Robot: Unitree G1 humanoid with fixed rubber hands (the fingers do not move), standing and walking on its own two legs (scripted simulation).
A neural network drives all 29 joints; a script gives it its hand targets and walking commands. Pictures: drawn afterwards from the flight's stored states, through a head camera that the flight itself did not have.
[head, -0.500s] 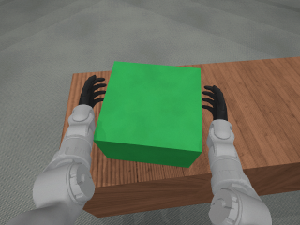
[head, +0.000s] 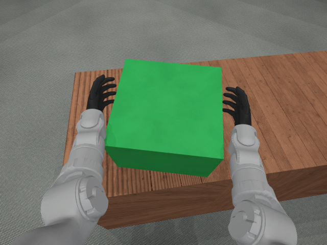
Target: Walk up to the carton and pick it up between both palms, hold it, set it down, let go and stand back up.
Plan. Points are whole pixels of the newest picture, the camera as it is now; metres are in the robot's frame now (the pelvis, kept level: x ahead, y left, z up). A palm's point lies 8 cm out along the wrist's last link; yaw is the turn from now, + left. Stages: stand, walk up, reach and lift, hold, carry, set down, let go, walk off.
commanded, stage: set down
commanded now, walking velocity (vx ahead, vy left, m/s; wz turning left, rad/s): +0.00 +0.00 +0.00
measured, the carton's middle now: (167, 119) +0.47 +0.01 -0.03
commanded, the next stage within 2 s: none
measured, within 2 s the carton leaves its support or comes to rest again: rests again in 0.80 s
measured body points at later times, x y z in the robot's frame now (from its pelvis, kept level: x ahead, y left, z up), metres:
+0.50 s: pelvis -0.01 -0.01 +0.00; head +0.10 -0.01 +0.43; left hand +0.46 +0.19 +0.06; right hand +0.43 -0.18 +0.05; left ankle -0.02 +0.09 -0.75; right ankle -0.04 -0.10 -0.74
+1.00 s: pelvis -0.01 +0.00 -0.01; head +0.11 +0.00 +0.43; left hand +0.47 +0.19 +0.05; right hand +0.44 -0.18 +0.04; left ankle -0.02 +0.09 -0.75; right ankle -0.04 -0.10 -0.75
